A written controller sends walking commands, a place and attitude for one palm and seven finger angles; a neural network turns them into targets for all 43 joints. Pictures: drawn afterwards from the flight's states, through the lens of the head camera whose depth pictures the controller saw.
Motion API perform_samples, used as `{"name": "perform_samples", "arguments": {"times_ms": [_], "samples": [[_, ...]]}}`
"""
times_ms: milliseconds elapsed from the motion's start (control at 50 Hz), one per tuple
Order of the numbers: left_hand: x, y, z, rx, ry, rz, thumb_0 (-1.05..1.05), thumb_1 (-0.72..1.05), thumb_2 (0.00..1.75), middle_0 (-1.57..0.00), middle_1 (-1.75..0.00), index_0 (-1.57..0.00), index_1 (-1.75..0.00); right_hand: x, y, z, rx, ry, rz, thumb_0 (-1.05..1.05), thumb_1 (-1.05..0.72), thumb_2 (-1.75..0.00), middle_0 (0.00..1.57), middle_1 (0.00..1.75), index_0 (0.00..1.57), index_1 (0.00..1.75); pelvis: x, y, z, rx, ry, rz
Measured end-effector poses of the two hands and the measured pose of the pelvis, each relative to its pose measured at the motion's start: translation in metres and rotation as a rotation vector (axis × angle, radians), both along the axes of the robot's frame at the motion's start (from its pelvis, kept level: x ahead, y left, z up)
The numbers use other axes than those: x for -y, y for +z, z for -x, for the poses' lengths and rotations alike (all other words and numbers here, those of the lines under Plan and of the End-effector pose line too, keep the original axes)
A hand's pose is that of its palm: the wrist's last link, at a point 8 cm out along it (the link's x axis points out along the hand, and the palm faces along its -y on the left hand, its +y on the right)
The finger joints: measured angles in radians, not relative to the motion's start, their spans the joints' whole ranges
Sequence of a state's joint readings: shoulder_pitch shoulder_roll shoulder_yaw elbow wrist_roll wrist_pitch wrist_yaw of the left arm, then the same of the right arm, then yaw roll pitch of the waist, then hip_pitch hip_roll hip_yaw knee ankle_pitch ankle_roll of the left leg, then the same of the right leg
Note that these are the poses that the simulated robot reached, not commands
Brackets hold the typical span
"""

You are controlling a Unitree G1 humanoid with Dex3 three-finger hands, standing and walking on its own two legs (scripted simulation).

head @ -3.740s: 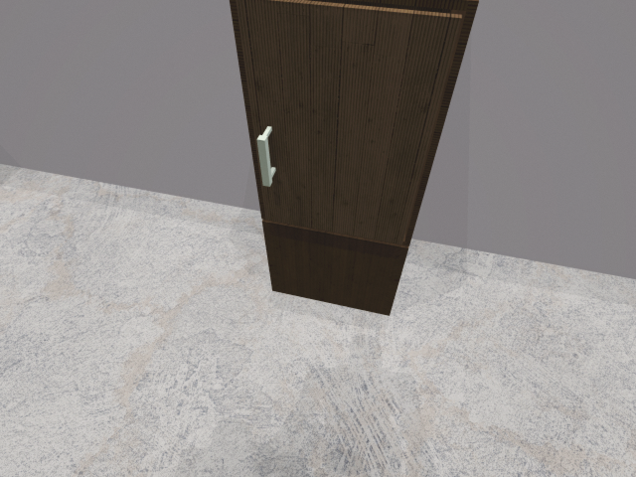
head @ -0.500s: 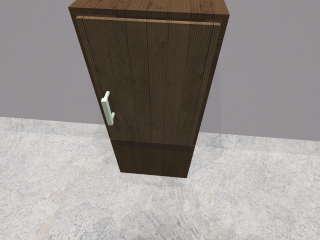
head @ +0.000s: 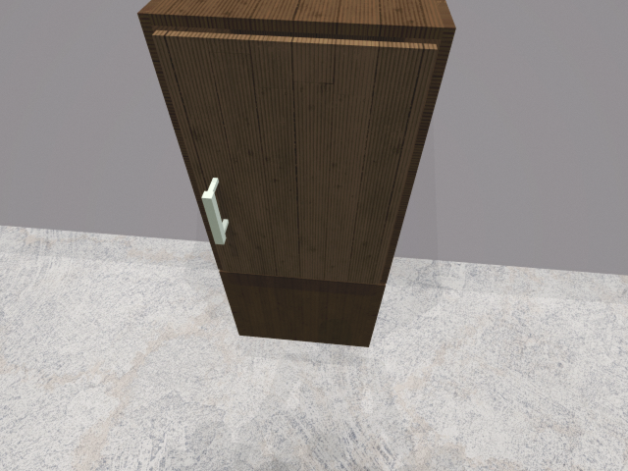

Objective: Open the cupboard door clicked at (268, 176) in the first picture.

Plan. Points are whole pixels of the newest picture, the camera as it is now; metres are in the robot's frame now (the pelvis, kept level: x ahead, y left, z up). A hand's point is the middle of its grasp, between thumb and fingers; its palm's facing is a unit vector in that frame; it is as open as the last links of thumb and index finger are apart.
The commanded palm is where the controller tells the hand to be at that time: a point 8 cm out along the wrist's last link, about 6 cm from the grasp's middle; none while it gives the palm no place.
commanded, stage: look again from close up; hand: left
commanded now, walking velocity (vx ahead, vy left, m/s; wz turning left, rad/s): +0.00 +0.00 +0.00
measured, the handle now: (217, 212) +0.60 +0.24 -0.09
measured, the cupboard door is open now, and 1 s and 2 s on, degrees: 0 0 0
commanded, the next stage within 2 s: shuffle to correct the standing spot in 0.40 s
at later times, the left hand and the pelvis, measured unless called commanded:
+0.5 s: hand out of the picture +0.05 +0.17 -0.17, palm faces +0.00 -0.97 -0.23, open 7.3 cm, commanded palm none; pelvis +0.02 -0.02 +0.00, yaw +0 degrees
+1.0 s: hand out of the picture +0.05 +0.20 -0.18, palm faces +0.04 -0.97 -0.24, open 7.3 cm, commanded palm none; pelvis +0.04 +0.01 -0.01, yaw +0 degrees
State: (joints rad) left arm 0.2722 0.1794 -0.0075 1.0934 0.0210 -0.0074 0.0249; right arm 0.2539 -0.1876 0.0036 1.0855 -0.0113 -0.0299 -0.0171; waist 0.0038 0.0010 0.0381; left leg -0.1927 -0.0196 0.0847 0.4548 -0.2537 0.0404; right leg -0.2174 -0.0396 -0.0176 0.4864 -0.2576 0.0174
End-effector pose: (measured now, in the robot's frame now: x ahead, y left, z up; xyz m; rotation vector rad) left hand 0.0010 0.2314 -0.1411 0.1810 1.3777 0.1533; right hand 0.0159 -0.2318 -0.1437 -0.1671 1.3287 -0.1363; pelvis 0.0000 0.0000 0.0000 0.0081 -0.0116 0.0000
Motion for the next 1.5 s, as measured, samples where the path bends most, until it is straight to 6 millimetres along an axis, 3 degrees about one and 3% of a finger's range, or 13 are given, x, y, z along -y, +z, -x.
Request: {"name": "perform_samples", "arguments": {"times_ms": [360,700,900,1020,1120,1260,1400,1440,1500], "samples": [[0.012,0.001,-0.037,0.054,-0.019,-0.001,0.0,0.9,0.9,-0.2,-0.29,-0.2,-0.3,0.019,0.004,-0.024,0.011,0.009,0.013,0.0,-0.91,-0.89,0.2,0.3,0.2,0.3,0.017,0.001,-0.012,-0.006,0.001,0.0],[0.013,0.0,-0.044,0.056,0.012,-0.016,0.0,0.9,0.9,-0.2,-0.29,-0.21,-0.3,0.027,-0.001,-0.028,-0.031,0.011,0.016,0.0,-0.91,-0.89,0.2,0.3,0.2,0.3,0.022,-0.002,-0.025,-0.014,0.01,0.004],[-0.009,-0.014,-0.03,-0.016,0.065,-0.001,0.0,0.9,0.9,-0.2,-0.29,-0.21,-0.3,-0.003,0.001,-0.036,-0.023,0.011,0.029,0.0,-0.91,-0.89,0.2,0.3,0.2,0.3,-0.004,-0.008,-0.035,-0.02,0.002,-0.012],[-0.015,-0.006,-0.052,0.006,0.041,-0.025,0.0,0.91,0.9,-0.2,-0.29,-0.2,-0.3,-0.022,-0.008,-0.03,-0.04,-0.001,-0.02,0.0,-0.91,-0.89,0.2,0.3,0.2,0.3,-0.01,-0.008,-0.037,-0.023,-0.003,-0.017],[-0.012,-0.003,-0.07,0.091,0.037,-0.047,0.0,0.91,0.9,-0.2,-0.29,-0.2,-0.3,-0.024,-0.023,-0.029,-0.07,-0.009,-0.055,0.01,-0.91,-0.89,0.2,0.3,0.21,0.3,-0.01,-0.015,-0.041,-0.023,0.009,-0.023],[-0.023,0.008,-0.049,0.062,0.067,-0.039,0.0,0.91,0.9,-0.2,-0.29,-0.21,-0.3,-0.027,-0.006,-0.068,-0.018,0.016,-0.044,0.01,-0.91,-0.89,0.2,0.3,0.2,0.3,-0.024,-0.001,-0.044,-0.029,0.022,-0.037],[-0.061,-0.007,-0.03,-0.019,0.079,-0.01,0.0,0.9,0.9,-0.2,-0.29,-0.21,-0.3,-0.052,0.008,-0.115,0.119,0.043,0.009,0.0,-0.91,-0.9,0.2,0.3,0.2,0.3,-0.057,-0.006,-0.053,-0.022,0.01,-0.024],[-0.075,-0.019,-0.029,-0.035,0.089,-0.002,0.0,0.9,0.9,-0.2,-0.29,-0.21,-0.3,-0.061,0.003,-0.121,0.149,0.047,0.032,0.0,-0.91,-0.9,0.2,0.3,0.2,0.3,-0.069,-0.016,-0.057,-0.02,0.016,0.007],[-0.087,-0.023,-0.034,-0.04,0.096,-0.005,0.0,0.91,0.9,-0.2,-0.29,-0.21,-0.3,-0.079,0.006,-0.117,0.13,0.061,0.037,0.0,-0.91,-0.9,0.2,0.3,0.2,0.3,-0.074,-0.014,-0.058,-0.015,0.023,0.002]]}}
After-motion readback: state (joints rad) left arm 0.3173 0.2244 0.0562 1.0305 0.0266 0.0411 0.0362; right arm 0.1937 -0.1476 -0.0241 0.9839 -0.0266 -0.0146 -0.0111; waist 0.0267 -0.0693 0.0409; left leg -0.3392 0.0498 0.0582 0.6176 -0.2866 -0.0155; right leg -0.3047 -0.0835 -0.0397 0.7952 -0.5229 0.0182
